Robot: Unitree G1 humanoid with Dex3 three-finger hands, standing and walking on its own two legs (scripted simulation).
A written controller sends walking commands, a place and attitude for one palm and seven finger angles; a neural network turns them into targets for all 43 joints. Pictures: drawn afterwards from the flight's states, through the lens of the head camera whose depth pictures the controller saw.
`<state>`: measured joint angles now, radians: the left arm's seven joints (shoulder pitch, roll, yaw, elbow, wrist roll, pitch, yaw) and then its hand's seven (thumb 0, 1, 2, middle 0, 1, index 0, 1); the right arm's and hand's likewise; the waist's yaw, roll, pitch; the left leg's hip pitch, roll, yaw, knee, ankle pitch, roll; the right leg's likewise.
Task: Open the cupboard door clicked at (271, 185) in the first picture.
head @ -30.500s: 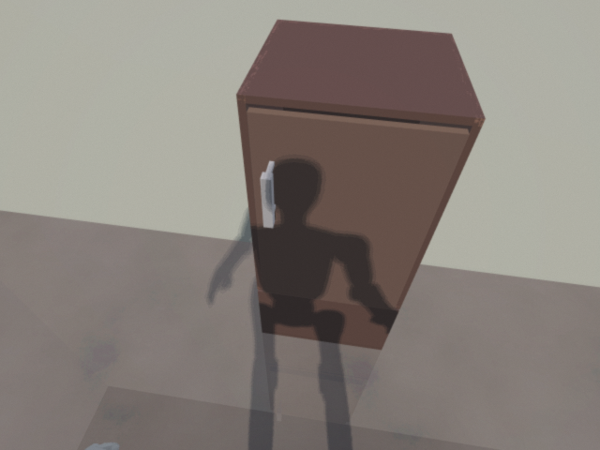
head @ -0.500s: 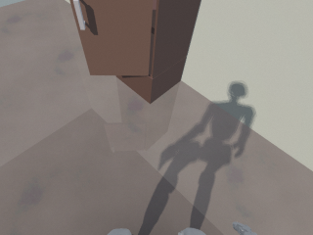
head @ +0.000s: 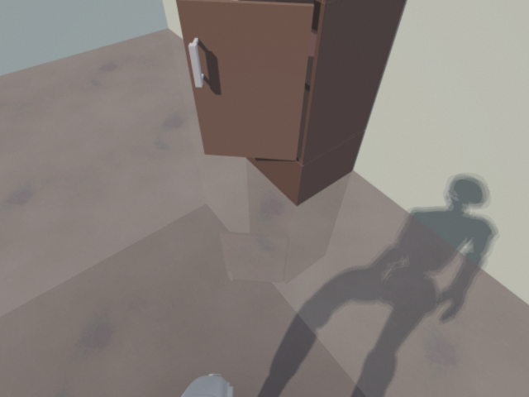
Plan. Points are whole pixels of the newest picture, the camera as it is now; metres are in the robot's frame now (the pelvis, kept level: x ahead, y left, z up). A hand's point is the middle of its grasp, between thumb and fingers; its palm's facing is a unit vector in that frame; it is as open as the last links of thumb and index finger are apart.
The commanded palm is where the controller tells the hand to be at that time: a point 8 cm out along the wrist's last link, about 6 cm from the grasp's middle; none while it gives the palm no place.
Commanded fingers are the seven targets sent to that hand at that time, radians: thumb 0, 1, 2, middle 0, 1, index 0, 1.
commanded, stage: take the last steps up to it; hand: left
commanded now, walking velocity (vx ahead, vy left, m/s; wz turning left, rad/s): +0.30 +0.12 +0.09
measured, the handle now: (197, 62) +1.03 +0.29 -0.04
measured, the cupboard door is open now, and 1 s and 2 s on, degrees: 47 47 47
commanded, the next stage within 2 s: come to a stop and stand still in 1.06 s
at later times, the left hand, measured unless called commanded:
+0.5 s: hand (143, 328) +0.25 +0.26 -0.16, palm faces +0.01 -0.98 -0.20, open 7.4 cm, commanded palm none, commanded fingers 0.00 0.90 0.90 -0.20 -0.30 -0.20 -0.30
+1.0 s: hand (142, 318) +0.28 +0.28 -0.20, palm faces +0.10 -0.98 -0.17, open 7.3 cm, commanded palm none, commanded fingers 0.00 0.90 0.90 -0.20 -0.30 -0.20 -0.30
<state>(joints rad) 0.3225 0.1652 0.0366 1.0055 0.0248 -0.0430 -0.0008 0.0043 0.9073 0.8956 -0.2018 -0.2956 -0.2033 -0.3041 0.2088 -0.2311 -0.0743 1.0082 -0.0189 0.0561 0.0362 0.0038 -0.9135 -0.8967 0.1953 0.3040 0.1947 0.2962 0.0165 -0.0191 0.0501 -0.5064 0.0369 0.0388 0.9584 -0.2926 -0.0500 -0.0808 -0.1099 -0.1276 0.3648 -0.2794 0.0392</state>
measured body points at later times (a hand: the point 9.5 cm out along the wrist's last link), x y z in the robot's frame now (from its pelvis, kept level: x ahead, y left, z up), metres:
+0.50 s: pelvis +0.15 +0.07 -0.01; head +0.17 +0.06 +0.44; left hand +0.25 +0.31 -0.15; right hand +0.13 -0.16 -0.16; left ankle +0.10 +0.16 -0.75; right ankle +0.23 -0.04 -0.72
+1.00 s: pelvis +0.34 +0.10 -0.02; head +0.36 +0.11 +0.43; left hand +0.28 +0.33 -0.18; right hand +0.45 -0.14 -0.15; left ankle +0.44 +0.20 -0.75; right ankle +0.25 -0.03 -0.74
